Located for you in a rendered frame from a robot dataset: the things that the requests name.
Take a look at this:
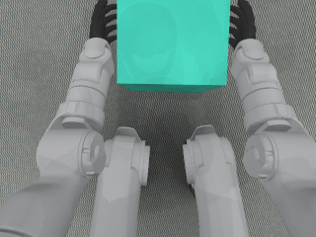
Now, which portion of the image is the right robot hand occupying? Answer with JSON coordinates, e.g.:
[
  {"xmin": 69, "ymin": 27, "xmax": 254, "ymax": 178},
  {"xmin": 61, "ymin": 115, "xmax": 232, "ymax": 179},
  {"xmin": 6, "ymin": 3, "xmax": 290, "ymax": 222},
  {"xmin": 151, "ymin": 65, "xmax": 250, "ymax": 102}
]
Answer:
[{"xmin": 228, "ymin": 0, "xmax": 257, "ymax": 51}]

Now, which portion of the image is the right robot thigh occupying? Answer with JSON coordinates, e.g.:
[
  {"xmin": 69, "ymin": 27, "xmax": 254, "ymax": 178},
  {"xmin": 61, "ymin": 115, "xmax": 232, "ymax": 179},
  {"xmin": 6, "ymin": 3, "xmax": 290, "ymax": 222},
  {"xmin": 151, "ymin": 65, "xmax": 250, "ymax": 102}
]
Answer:
[{"xmin": 183, "ymin": 133, "xmax": 250, "ymax": 237}]

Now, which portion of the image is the robot left upper arm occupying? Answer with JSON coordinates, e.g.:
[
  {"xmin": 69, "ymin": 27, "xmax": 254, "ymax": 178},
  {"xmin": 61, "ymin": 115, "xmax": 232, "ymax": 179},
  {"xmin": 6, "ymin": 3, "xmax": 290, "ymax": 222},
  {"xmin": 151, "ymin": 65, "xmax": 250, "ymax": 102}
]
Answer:
[{"xmin": 0, "ymin": 128, "xmax": 107, "ymax": 237}]

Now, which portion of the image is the carton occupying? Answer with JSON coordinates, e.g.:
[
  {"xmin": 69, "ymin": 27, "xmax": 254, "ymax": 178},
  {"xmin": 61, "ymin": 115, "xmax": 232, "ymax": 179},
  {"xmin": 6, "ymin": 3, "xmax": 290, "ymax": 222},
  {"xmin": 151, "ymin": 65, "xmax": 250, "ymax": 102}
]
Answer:
[{"xmin": 117, "ymin": 0, "xmax": 231, "ymax": 93}]

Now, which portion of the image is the robot left forearm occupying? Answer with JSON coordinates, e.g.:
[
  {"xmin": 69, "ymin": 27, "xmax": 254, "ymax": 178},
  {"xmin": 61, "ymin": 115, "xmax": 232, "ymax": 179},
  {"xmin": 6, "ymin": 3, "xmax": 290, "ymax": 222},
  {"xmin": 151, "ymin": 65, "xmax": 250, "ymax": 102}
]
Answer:
[{"xmin": 36, "ymin": 38, "xmax": 115, "ymax": 167}]

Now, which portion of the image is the robot right upper arm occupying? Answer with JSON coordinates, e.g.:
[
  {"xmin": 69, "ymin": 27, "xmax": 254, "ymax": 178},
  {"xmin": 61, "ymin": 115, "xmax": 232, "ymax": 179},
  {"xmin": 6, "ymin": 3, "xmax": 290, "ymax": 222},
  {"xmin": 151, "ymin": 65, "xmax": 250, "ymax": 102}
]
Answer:
[{"xmin": 242, "ymin": 130, "xmax": 316, "ymax": 237}]

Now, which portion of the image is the left robot shin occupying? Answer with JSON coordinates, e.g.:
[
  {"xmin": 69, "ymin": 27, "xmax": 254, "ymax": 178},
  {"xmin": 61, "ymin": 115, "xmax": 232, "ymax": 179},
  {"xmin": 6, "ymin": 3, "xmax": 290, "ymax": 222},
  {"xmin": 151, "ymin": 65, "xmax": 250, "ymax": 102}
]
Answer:
[{"xmin": 104, "ymin": 126, "xmax": 142, "ymax": 166}]

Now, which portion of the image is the left robot hand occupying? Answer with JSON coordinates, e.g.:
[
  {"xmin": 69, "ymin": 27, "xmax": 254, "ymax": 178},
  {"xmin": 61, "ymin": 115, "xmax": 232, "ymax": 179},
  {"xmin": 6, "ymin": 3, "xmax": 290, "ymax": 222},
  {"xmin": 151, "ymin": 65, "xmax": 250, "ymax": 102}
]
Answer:
[{"xmin": 89, "ymin": 0, "xmax": 118, "ymax": 44}]

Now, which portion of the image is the robot right forearm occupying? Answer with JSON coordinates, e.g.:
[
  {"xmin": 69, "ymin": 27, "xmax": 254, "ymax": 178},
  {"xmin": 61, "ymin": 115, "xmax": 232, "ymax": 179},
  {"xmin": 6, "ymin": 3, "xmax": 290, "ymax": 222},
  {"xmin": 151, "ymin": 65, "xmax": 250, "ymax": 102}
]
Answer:
[{"xmin": 230, "ymin": 39, "xmax": 313, "ymax": 139}]

